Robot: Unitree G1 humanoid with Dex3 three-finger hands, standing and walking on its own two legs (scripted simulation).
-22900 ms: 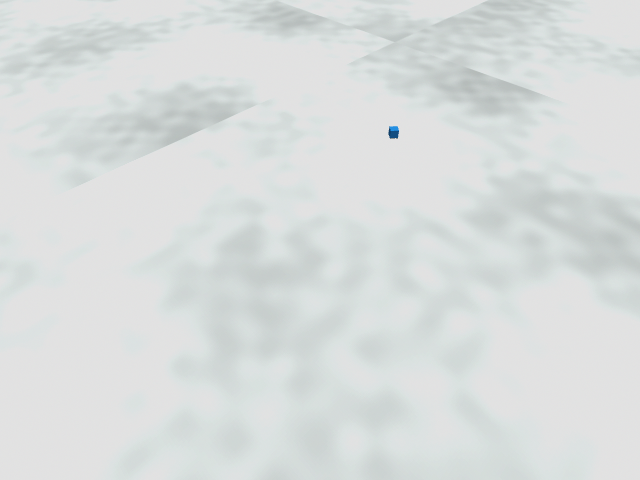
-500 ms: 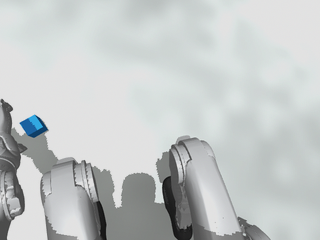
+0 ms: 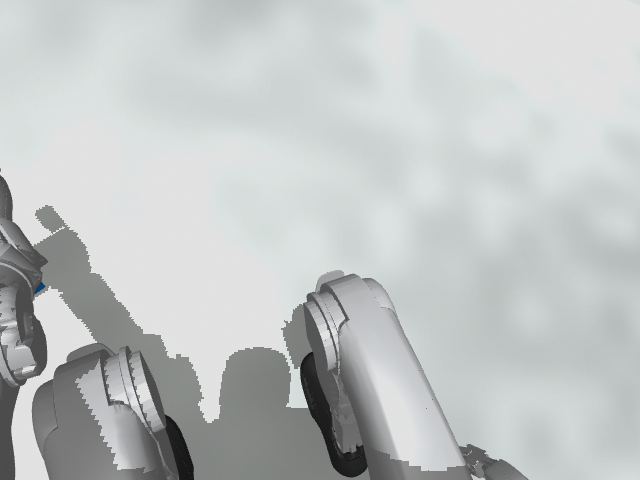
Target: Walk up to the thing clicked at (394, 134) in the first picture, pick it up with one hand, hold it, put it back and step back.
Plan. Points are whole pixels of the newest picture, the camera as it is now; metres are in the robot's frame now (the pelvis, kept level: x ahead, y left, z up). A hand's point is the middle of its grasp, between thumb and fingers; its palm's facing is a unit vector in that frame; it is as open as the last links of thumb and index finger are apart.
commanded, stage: approach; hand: left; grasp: from above
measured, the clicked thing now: (13, 283) +0.44 +0.31 -0.30
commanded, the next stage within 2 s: close in in 0.14 s
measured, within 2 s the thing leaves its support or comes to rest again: neither
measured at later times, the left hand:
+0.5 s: hand (0, 290) +0.42 +0.30 -0.23, palm faces -0.34 -0.26 -0.90, open 13.5 cm
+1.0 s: hand (8, 286) +0.43 +0.31 -0.26, palm faces -0.37 -0.29 -0.88, open 13.9 cm
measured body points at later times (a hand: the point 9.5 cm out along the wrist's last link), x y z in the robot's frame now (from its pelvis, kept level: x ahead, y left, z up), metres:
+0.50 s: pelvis +0.00 +0.00 -0.01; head +0.26 +0.09 +0.34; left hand +0.43 +0.31 -0.18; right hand +0.05 -0.26 -0.10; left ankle +0.07 +0.14 -0.28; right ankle +0.10 -0.13 -0.28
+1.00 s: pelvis +0.00 +0.01 -0.02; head +0.27 +0.11 +0.33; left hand +0.44 +0.32 -0.21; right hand +0.00 -0.23 -0.08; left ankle +0.07 +0.14 -0.28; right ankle +0.10 -0.13 -0.28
